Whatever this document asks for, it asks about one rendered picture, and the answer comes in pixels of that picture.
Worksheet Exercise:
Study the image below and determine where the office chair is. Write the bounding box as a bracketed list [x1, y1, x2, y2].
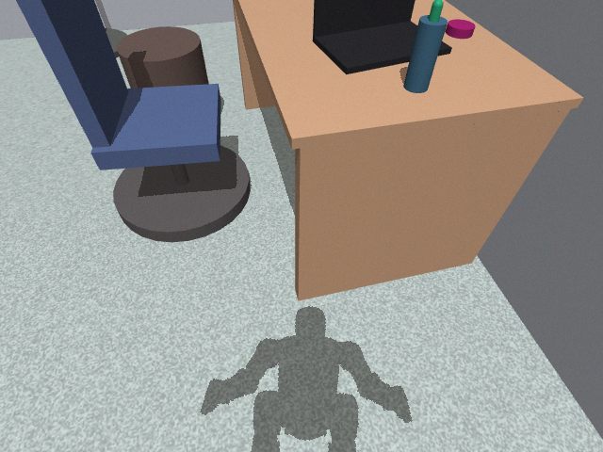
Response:
[16, 0, 251, 242]

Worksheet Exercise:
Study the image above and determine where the desk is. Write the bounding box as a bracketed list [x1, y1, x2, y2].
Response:
[233, 0, 583, 301]

